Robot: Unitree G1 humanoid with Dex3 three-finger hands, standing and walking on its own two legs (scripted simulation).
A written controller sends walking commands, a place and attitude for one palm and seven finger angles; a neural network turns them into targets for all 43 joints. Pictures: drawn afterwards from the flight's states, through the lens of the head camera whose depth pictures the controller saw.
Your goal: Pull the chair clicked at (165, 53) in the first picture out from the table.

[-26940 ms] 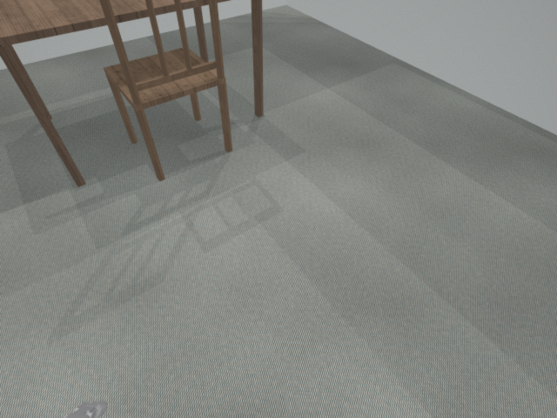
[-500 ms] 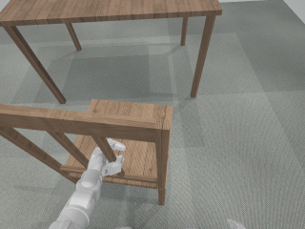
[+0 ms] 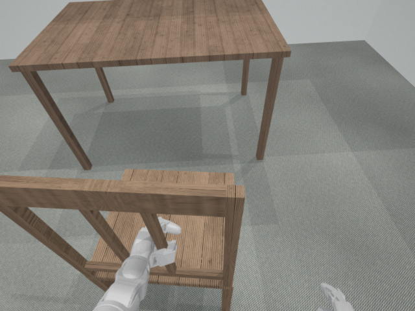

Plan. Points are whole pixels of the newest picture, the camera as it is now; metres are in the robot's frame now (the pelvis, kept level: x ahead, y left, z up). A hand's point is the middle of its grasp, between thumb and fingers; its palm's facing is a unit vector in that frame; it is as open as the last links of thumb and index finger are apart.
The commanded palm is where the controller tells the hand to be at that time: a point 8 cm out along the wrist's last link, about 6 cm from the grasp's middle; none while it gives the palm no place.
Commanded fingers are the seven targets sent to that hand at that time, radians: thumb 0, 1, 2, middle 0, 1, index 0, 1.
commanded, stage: stop walking, hand still on the chair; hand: left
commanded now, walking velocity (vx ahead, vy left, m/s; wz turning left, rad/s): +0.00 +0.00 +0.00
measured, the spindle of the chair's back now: (114, 242) +0.27 +0.23 -0.07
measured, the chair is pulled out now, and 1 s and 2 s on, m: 0.62 0.62 0.62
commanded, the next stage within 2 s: open the thumb and straighten the fingers in 0.18 s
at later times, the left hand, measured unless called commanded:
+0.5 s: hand (171, 249) +0.26 +0.10 -0.07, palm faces -0.09 -0.99 -0.13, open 7.1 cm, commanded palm +0.25 +0.15 -0.05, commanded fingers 0.00 -0.55 0.20 -0.45 -1.30 -0.45 -1.30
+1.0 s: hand (165, 253) +0.26 +0.11 -0.08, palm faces -0.05 -0.99 -0.14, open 16.9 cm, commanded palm +0.24 +0.16 -0.05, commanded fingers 0.00 -0.55 0.20 0.00 0.00 0.00 0.00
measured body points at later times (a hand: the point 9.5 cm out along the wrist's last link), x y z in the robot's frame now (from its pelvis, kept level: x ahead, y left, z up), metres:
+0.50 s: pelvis -0.01 +0.00 -0.02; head +0.03 -0.01 +0.43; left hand +0.26 +0.15 -0.06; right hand +0.13 -0.26 -0.12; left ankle -0.02 +0.12 -0.74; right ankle +0.02 -0.13 -0.74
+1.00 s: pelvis -0.01 -0.02 -0.04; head +0.04 -0.04 +0.41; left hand +0.25 +0.17 -0.07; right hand +0.16 -0.25 -0.14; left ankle -0.02 +0.12 -0.74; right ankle +0.02 -0.13 -0.74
